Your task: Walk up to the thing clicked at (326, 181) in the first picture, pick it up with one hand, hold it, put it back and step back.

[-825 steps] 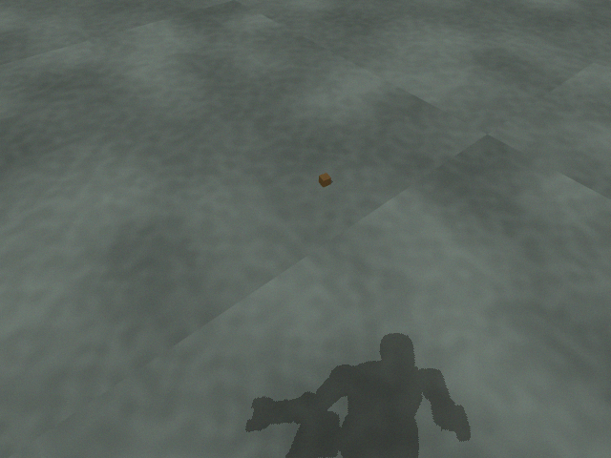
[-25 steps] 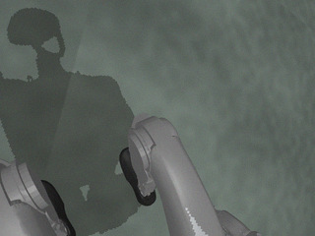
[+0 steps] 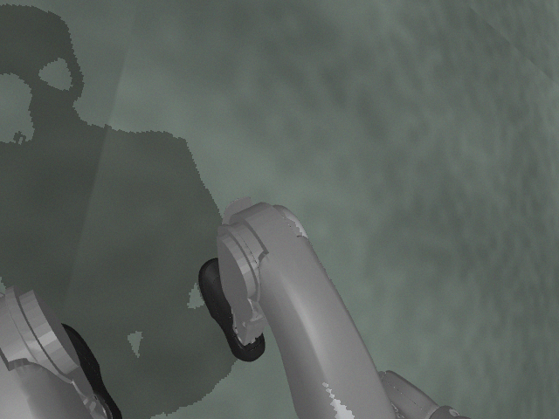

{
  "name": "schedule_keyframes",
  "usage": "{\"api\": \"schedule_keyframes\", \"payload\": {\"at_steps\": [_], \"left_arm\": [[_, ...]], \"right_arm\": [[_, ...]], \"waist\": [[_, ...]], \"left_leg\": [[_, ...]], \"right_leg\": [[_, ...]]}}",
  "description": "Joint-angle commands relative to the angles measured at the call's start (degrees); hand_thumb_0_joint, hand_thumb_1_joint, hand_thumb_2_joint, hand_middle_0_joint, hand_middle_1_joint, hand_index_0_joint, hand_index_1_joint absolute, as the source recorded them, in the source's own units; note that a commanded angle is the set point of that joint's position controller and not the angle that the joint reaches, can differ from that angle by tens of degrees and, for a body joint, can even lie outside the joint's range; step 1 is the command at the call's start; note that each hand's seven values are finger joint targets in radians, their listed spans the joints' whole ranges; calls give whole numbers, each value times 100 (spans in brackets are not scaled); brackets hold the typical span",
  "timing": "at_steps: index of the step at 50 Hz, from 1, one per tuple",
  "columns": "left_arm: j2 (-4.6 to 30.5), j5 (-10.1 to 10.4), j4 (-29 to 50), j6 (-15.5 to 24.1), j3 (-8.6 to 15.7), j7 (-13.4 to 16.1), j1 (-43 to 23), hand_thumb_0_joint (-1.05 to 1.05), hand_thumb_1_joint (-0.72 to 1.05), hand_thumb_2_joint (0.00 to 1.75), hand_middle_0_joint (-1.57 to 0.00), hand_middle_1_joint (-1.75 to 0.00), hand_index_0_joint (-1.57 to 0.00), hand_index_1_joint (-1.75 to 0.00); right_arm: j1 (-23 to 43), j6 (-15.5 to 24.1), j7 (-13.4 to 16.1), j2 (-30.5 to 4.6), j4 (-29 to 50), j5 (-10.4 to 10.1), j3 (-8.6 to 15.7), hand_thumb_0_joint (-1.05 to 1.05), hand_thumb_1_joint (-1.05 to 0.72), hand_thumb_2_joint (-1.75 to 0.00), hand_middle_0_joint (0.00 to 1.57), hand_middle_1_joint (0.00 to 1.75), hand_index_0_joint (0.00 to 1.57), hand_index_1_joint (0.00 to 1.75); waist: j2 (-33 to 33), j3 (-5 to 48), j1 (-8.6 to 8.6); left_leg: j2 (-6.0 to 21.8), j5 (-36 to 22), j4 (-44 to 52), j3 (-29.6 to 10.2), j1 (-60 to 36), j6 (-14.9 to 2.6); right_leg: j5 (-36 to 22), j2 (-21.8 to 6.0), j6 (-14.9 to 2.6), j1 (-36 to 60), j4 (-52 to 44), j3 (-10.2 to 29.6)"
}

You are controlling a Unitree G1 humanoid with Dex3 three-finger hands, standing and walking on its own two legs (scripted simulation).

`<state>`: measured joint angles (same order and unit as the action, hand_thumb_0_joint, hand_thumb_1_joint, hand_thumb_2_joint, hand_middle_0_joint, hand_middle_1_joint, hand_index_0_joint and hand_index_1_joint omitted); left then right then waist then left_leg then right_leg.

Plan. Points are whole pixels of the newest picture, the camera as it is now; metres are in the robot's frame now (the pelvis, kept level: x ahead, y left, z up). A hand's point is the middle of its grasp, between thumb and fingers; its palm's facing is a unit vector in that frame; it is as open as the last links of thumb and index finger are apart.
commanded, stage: rest palm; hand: left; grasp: from above
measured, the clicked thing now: out of the picture +0.43 +0.38 -0.30
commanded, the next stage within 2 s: close in 0.36 s
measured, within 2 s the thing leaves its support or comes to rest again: neither
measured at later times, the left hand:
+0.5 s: hand out of the picture +0.40 +0.38 -0.26, palm faces -0.18 -0.40 -0.90, open 14.3 cm
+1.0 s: hand out of the picture +0.42 +0.37 -0.26, palm faces -0.14 -0.40 -0.91, open 12.8 cm
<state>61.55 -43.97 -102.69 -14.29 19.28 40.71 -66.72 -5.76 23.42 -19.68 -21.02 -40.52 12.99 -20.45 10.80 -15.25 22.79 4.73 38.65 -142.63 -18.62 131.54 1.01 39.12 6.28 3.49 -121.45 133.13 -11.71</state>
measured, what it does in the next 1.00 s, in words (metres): stands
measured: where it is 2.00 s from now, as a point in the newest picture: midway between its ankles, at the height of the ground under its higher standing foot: (171, 361)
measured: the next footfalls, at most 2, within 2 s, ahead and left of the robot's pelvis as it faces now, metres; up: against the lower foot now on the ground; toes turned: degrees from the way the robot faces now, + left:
none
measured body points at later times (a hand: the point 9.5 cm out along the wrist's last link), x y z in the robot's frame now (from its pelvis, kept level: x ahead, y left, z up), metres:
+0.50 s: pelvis +0.00 +0.00 +0.00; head +0.29 +0.14 +0.31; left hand +0.41 +0.40 -0.21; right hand +0.05 -0.23 -0.04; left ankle +0.08 +0.14 -0.29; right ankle +0.12 -0.12 -0.29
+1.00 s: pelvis +0.00 +0.00 +0.00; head +0.30 +0.13 +0.31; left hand +0.43 +0.39 -0.21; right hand +0.04 -0.24 -0.04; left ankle +0.08 +0.14 -0.29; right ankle +0.12 -0.12 -0.29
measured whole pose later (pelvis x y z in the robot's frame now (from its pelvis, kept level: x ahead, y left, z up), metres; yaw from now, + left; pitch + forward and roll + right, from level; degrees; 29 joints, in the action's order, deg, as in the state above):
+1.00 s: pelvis +0.00 +0.00 +0.00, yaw -1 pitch +25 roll -16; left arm 63.3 -41.3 -100.8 -15.9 17.3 40.5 -68.3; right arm -5.3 23.0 -19.4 -22.2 -38.4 12.7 -22.0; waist 11.4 -16.3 23.6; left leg 5.0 39.1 -142.0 -19.5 130.7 1.6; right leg 38.8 6.5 3.2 -120.9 132.0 -12.5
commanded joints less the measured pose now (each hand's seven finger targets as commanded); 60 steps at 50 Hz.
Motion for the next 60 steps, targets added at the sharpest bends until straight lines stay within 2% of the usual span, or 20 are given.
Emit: {"api": "schedule_keyframes", "payload": {"at_steps": [1, 3, 8, 10, 13, 18, 23, 25, 31, 34, 35, 37, 43, 48, 50, 52, 53, 57, 59, 60], "left_arm": [[1405, -35, 604, -12, -163, 248, -1075, 0, -61, 105, -10, -94, -5, -99], [1429, -72, 631, 7, -175, 248, -1161, 0, -60, 103, -10, -94, -6, -98], [1356, 34, 707, 27, -316, 176, -1127, 0, -58, 102, -11, -94, -7, -98], [1402, 66, 694, 44, -286, 173, -1148, 0, -59, 103, -11, -93, -7, -98], [1400, 27, 581, 34, -293, 123, -1040, 0, -57, 102, -10, -96, -7, -99], [1338, -67, 615, 5, -399, 129, -1129, 0, -58, 102, -10, -96, -7, -100], [1355, -58, 656, 18, -406, 136, -1127, 0, -58, 102, -10, -96, -7, -100], [1303, -16, 707, 11, -451, 135, -1127, 0, -48, 97, -16, -90, -13, -93], [1342, 17, 628, 6, -401, 204, -1175, 0, -41, 91, -21, -85, -18, -88], [1449, 9, 803, -36, -412, 205, -1267, 0, -38, 88, -23, -84, -21, -87], [1384, 45, 662, -62, -370, 205, -1286, 0, -38, 89, -24, -82, -21, -85], [1324, 58, 748, -89, -458, 178, -1262, 0, -34, 85, -25, -83, -23, -85], [1431, 109, 787, -148, -414, 185, -1291, 0, -29, 81, -30, -78, -28, -80], [1384, 191, 775, -197, -360, 221, -1246, 0, -23, 76, -34, -73, -32, -75], [1478, 193, 703, -208, -299, 245, -1142, 0, -22, 75, -36, -72, -34, -75], [1591, 192, 832, -209, -291, 197, -1181, 0, -18, 72, -39, -70, -37, -72], [1586, 226, 754, -221, -191, 210, -1140, 0, -17, 72, -39, -69, -37, -71], [1507, 202, 788, -229, -252, 214, -1071, 0, -11, 68, -43, -66, -42, -68], [1597, 220, 897, -202, -208, 211, -1122, 0, -7, 65, -46, -64, -45, -65], [1510, 255, 834, -214, -182, 206, -1143, 0, -7, 64, -46, -64, -45, -65]], "right_arm": [[-1072, 14, 7, -1945, -115, -45, 436, 0, -91, -91, 20, 30, 20, 30], [-1089, 12, 5, -1949, -142, -58, 437, 0, -91, -91, 20, 30, 20, 30], [-1006, 28, 24, -1967, -36, -31, 388, 0, -91, -91, 20, 30, 20, 30], [-1063, 22, 37, -1991, -52, -38, 382, 0, -91, -91, 20, 30, 20, 30], [-1049, 8, 50, -1995, -53, -51, 381, 0, -91, -91, 20, 30, 20, 30], [-1121, 0, 44, -1999, -65, -51, 384, 0, -91, -91, 20, 30, 20, 30], [-1040, 1, 34, -1982, -13, -74, 361, 0, -90, -91, 20, 30, 20, 30], [-1017, 3, 28, -1991, 46, -64, 344, 0, -89, -90, 20, 30, 20, 30], [-1104, 7, 40, -2088, 0, -59, 390, 0, -89, -90, 20, 30, 20, 30], [-1086, 4, 37, -2053, 14, -61, 361, 0, -89, -90, 20, 30, 20, 30], [-1029, 1, 41, -2012, -25, -83, 362, 0, -89, -90, 20, 30, 20, 30], [-1067, -19, 35, -2026, 17, -57, 363, 0, -89, -90, 20, 30, 20, 30], [-1100, -30, 42, -2032, 21, -75, 334, 0, -89, -90, 20, 30, 20, 30], [-1141, -55, 13, -2030, 43, -91, 291, 0, -89, -90, 20, 30, 20, 30], [-1139, -60, 6, -2109, 114, -97, 314, 0, -89, -90, 20, 30, 20, 30], [-1121, -65, 24, -2031, 97, -93, 283, 0, -89, -90, 20, 30, 20, 30], [-1142, -76, 28, -2064, 46, -108, 309, 0, -89, -90, 20, 30, 20, 30], [-1122, -84, 31, -2048, 147, -98, 299, 0, -89, -90, 20, 30, 20, 30], [-1156, -94, 33, -2011, 98, -84, 273, 0, -89, -90, 20, 30, 20, 30], [-1156, -86, 26, -2020, 87, -105, 274, 0, -89, -90, 20, 30, 20, 30]], "waist": [[-3329, 3527, 262], [-3474, 3524, 261], [-3251, 3532, 348], [-3221, 3575, 344], [-3300, 3564, 284], [-3359, 3492, 359], [-3324, 3331, 327], [-3288, 3410, 351], [-3357, 3438, 419], [-3449, 3419, 403], [-3360, 3353, 361], [-3431, 3375, 440], [-3379, 3399, 429], [-3374, 3501, 387], [-3294, 3547, 384], [-3309, 3461, 369], [-3300, 3555, 328], [-3250, 3651, 343], [-3328, 3661, 348], [-3310, 3624, 349]], "left_leg": [[281, -973, 1359, 695, -2905, -28], [295, -971, 1410, 655, -2972, 1], [277, -994, 1294, 698, -2857, -38], [282, -1091, 1280, 692, -2839, -41], [317, -1072, 1362, 633, -2951, -3], [308, -1101, 1428, 573, -3003, 4], [307, -953, 1420, 556, -2913, 2], [302, -1048, 1382, 564, -2943, -6], [330, -955, 1459, 510, -3052, 11], [301, -902, 1426, 576, -3024, -9], [317, -853, 1450, 551, -2966, 13], [298, -879, 1484, 560, -3002, 12], [284, -909, 1430, 572, -2972, -22], [318, -1216, 1397, 554, -3026, -4], [320, -1119, 1376, 562, -2981, -38], [279, -989, 1350, 646, -2836, -57], [311, -1058, 1350, 647, -2895, -39], [312, -1132, 1292, 665, -2865, -61], [307, -1207, 1287, 679, -2878, -60], [324, -1252, 1302, 639, -2914, -42]], "right_leg": [[-1494, 138, -354, 1912, -1252, -571], [-1461, 120, -377, 1827, -1220, -622], [-1527, 132, -335, 1974, -1300, -578], [-1607, 137, -333, 2045, -1319, -590], [-1544, 154, -363, 1992, -1274, -635], [-1609, 153, -367, 1935, -1259, -679], [-1470, 134, -363, 1841, -1242, -688], [-1561, 140, -350, 1893, -1250, -667], [-1522, 158, -358, 1958, -1286, -697], [-1480, 149, -348, 1913, -1351, -651], [-1420, 120, -348, 1821, -1309, -668], [-1451, 135, -355, 1832, -1323, -662], [-1498, 130, -333, 1885, -1367, -633], [-1768, 136, -333, 1987, -1300, -639], [-1708, 167, -324, 2064, -1394, -642], [-1587, 159, -316, 2078, -1443, -576], [-1628, 187, -324, 2100, -1436, -598], [-1709, 194, -314, 2220, -1479, -588], [-1809, 190, -309, 2253, -1446, -576], [-1803, 181, -324, 2134, -1401, -619]]}}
